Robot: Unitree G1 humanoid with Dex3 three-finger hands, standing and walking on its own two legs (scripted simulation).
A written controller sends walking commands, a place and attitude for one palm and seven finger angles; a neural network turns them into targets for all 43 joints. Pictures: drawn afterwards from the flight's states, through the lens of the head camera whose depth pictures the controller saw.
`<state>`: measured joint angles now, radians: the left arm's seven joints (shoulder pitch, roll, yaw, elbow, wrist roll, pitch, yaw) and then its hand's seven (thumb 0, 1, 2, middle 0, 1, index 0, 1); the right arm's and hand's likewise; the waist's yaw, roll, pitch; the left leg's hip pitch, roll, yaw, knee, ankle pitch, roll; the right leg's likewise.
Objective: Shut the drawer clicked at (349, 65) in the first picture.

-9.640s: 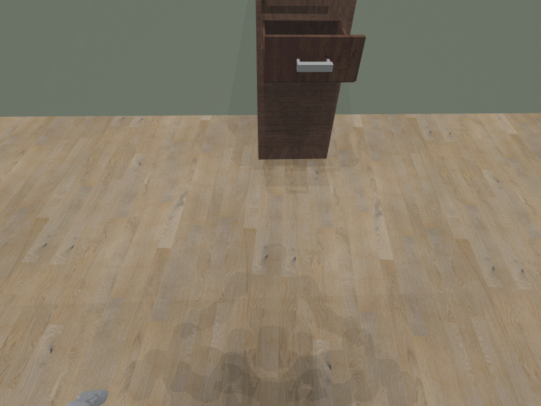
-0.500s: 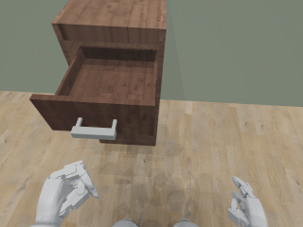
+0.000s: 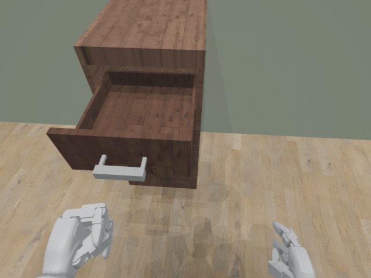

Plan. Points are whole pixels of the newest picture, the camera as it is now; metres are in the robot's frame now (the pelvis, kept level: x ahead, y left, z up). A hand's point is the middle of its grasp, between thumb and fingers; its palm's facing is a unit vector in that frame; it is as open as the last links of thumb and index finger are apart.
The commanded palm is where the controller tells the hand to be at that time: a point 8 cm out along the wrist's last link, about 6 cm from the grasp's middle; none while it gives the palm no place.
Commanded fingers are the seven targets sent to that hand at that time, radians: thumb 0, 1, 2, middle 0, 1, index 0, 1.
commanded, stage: raise the hand and make a fist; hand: left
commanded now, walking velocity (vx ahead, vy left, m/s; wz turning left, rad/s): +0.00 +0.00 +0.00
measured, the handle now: (121, 166) +0.38 +0.20 -0.01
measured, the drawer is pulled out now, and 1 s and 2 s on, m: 0.29 0.29 0.29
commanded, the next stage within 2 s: bring the fist close to the handle in 0.30 s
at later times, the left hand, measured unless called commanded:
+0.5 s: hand (105, 237) +0.18 +0.15 +0.08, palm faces +0.03 -1.00 -0.06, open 3.3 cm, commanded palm +0.15 +0.21 +0.08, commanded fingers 0.00 0.90 0.90 -1.40 -1.60 -1.40 -1.60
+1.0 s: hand (120, 225) +0.22 +0.15 +0.03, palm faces -0.01 -1.00 -0.05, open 3.3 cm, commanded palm +0.20 +0.21 +0.03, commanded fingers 0.00 0.90 0.90 -1.40 -1.60 -1.40 -1.60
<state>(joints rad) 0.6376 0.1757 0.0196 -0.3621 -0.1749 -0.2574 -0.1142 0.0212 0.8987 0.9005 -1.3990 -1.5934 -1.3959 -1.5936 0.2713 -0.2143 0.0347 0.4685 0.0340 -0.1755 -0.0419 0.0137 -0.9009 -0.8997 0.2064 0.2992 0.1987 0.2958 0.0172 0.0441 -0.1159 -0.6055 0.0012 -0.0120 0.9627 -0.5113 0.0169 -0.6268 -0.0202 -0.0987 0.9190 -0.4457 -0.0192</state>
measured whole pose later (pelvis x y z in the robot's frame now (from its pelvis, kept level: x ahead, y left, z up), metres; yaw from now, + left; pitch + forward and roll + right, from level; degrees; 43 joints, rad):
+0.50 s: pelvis +0.00 -0.01 +0.00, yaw +0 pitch +9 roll -1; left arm 0.58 0.19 0.08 -0.25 -0.22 -0.30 -0.17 0.02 0.90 0.90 -1.40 -1.60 -1.40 -1.60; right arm 0.25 -0.23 0.02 0.51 0.04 -0.23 -0.05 0.01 -0.90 -0.90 0.20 0.30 0.20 0.30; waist 0.01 0.04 -0.11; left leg -0.59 0.01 -0.02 0.93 -0.49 0.00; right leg -0.61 -0.01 -0.11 0.89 -0.43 -0.03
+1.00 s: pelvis -0.01 -0.01 -0.02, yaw +0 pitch +14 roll -1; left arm 0.38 0.18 0.07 -0.05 -0.19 -0.38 -0.14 0.02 0.90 0.90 -1.40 -1.60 -1.40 -1.60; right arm 0.25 -0.24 0.02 0.51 0.01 -0.19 -0.04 0.01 -0.90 -0.90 0.21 0.30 0.20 0.30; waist -0.01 0.02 -0.13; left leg -0.79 0.00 -0.01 1.08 -0.53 0.01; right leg -0.82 -0.02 -0.10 1.04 -0.47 -0.03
